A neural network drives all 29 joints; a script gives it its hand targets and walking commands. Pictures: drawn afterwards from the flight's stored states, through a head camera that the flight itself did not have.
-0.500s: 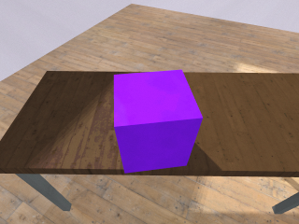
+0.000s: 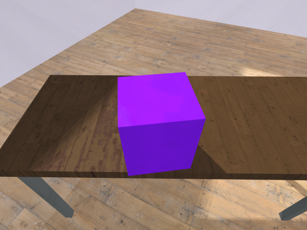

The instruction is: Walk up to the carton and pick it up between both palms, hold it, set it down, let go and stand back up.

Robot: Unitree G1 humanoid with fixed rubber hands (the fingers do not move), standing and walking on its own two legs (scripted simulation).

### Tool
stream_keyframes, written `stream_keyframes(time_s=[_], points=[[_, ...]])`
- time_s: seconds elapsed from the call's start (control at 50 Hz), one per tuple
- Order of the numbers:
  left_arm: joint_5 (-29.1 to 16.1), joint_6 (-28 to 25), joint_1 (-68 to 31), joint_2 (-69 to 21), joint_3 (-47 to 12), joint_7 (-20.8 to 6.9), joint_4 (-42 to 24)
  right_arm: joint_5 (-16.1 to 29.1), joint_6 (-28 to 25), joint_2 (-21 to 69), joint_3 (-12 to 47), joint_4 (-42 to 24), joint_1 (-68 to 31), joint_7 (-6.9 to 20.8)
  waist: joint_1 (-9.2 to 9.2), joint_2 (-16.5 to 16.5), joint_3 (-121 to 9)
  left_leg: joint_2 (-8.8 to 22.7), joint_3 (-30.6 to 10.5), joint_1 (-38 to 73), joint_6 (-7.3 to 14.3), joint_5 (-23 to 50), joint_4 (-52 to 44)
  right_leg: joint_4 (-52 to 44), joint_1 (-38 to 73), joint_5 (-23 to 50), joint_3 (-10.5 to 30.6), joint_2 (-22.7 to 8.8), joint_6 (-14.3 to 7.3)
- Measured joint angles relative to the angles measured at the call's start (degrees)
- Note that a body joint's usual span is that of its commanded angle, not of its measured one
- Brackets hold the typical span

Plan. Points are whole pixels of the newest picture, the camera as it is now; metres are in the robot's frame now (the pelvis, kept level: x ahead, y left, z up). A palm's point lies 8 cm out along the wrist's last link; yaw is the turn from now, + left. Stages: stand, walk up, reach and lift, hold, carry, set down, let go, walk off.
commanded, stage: stand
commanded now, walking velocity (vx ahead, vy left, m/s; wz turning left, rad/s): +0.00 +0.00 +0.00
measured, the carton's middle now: (156, 125) +0.44 +0.01 +0.02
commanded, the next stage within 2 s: walk up in 0.52 s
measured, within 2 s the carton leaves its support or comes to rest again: neither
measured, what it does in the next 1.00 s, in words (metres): stands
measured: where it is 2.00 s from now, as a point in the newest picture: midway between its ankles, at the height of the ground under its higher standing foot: outside the picture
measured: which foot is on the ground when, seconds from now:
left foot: down 0.00-1.00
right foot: down 0.00-1.00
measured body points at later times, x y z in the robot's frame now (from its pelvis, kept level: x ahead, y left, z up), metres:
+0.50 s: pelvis -0.01 +0.00 +0.00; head +0.00 +0.00 +0.45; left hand -0.04 +0.20 -0.17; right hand -0.03 -0.20 -0.17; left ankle +0.00 +0.12 -0.74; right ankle +0.00 -0.12 -0.74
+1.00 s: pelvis -0.01 -0.01 -0.01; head +0.01 +0.01 +0.44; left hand -0.02 +0.23 -0.17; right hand +0.02 -0.23 -0.16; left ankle +0.00 +0.12 -0.74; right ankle -0.01 -0.12 -0.72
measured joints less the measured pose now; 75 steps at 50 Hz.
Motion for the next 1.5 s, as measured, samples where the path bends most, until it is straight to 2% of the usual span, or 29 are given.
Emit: stream_keyframes(time_s=[0.72,0.78,0.94,0.98,1.02,1.06,1.12,1.16,1.18,1.2,1.24,1.28,1.34,1.4,1.44,1.5], points=[[-0.1,-0.3,1.5,-0.5,-0.4,-0.1,0.1,0.1,-0.2,0.5,0.4,0.0,1.1,0.1,0.05,0.1,-0.9,0.1,-0.1,-1.6,-0.2,0.7,0.0,0.1,-1.6,0.7,-0.1,0.1,-0.2],[0.0,-0.1,0.7,-0.1,0.0,0.5,-0.9,0.0,0.0,0.4,0.1,-1.4,1.3,0.2,-0.61,0.4,-0.5,-0.1,-1.4,-3.4,-0.3,0.2,2.2,1.5,-2.5,0.0,-1.4,-0.1,-0.1],[0.2,0.4,-1.3,1.8,1.4,1.3,-4.0,-0.4,0.4,-1.2,-0.6,-5.1,-1.1,0.3,-0.3,0.5,-0.1,-0.7,-3.7,-7.3,-0.2,-1.0,6.3,4.3,-4.9,-1.4,-3.7,-0.6,-0.2],[0.5,1.3,-0.7,3.0,2.1,0.7,-4.7,-0.9,0.2,-1.2,-1.0,-6.3,-2.0,-0.1,-0.26,-0.5,-0.6,-0.3,-2.9,-7.9,-0.2,-1.3,6.7,8.9,-7.6,-4.3,-2.9,-0.2,-0.1],[1.2,2.8,-0.3,4.4,2.9,-0.2,-4.9,-1.1,-0.3,-1.2,-1.4,-7.4,-2.8,-1.0,-1.38,-0.7,-0.9,1.4,-2.6,-8.2,-0.5,-1.6,6.7,20.0,-11.8,-8.5,-2.8,1.3,1.0],[0.7,2.9,-1.0,5.6,3.2,-0.9,-5.3,-0.6,-0.2,-1.4,-1.4,-7.6,-1.9,-1.6,-2.03,-1.0,-1.5,1.9,-3.3,-7.9,-0.8,-0.6,4.9,24.5,-13.3,-9.3,-2.6,1.2,1.0],[0.2,1.2,-2.7,5.4,3.3,-0.8,-7.5,-0.9,0.9,-2.4,-1.7,-6.9,-0.8,-1.5,-1.4,-0.5,-2.1,1.3,-4.7,-8.3,-1.7,0.7,3.6,18.5,-10.7,-9.8,-2.2,0.2,1.7],[-0.2,0.2,-3.1,4.7,3.1,-0.1,-8.7,-0.6,0.9,-3.0,-1.8,-6.6,-0.8,-1.1,-0.66,-0.1,-1.9,0.9,-4.9,-8.8,-2.3,0.3,4.6,8.7,-6.6,-5.3,-2.4,-0.1,2.0],[-0.2,-0.3,-3.0,4.2,3.0,0.2,-8.8,-0.4,0.9,-3.3,-1.8,-6.3,-1.1,-0.9,-0.22,0.3,-1.6,0.9,-4.7,-8.9,-2.7,-0.3,5.6,4.7,-4.8,-3.8,-2.4,0.1,0.8],[-0.1,-0.5,-2.9,3.1,2.7,0.2,-8.4,-0.2,0.9,-4.0,-1.9,-5.9,-1.5,-0.7,-0.32,1.9,-1.2,1.6,-5.2,-8.9,-1.9,-1.1,6.5,3.9,-4.0,-3.4,-2.9,1.0,-0.6],[0.4,-0.5,-1.5,1.6,1.6,-0.1,-7.9,0.2,1.2,-4.4,-2.0,-5.5,-1.1,-0.6,-0.65,2.6,-2.2,1.2,-4.6,-9.1,-0.5,-7.2,8.8,3.6,-3.5,-3.5,-3.3,0.9,-2.1],[1.0,-0.5,-0.2,0.3,0.9,-0.4,-7.4,0.4,1.6,-4.4,-2.1,-5.2,-0.7,-0.2,-0.42,2.4,-3.1,0.7,-2.9,-9.1,0.3,-9.2,11.9,2.0,-2.4,-3.0,-3.0,0.3,-2.7],[0.9,-0.9,1.1,0.0,0.6,0.2,-6.4,0.4,1.5,-4.1,-1.7,-4.5,-1.0,0.3,-0.41,2.3,-3.0,0.7,-1.6,-8.0,1.0,-8.2,13.1,-0.4,-1.0,-1.8,-2.9,0.6,-3.0],[0.7,-1.5,1.6,-0.2,-0.1,0.0,-5.6,0.5,1.2,-3.7,-1.1,-3.8,-1.4,0.2,-0.43,2.7,-2.1,0.8,-0.8,-5.2,0.9,-6.6,8.4,-1.3,0.0,-1.5,-3.3,1.5,-3.3],[0.5,-1.5,1.7,-0.5,-0.5,0.1,-4.9,0.6,0.7,-3.4,-0.7,-3.4,-1.6,-0.1,-0.53,3.3,-1.3,1.3,-0.8,-2.0,0.5,-0.9,1.1,-0.7,0.3,-1.9,-3.9,2.5,-3.4],[-0.1,-1.2,1.5,-0.1,-0.4,0.0,-3.5,0.5,0.1,-1.9,0.1,-2.2,-1.6,-0.1,-0.03,0.9,-0.5,0.8,-0.4,0.4,-1.1,0.1,-1.4,-0.7,1.6,-2.3,-3.5,2.0,-3.3]])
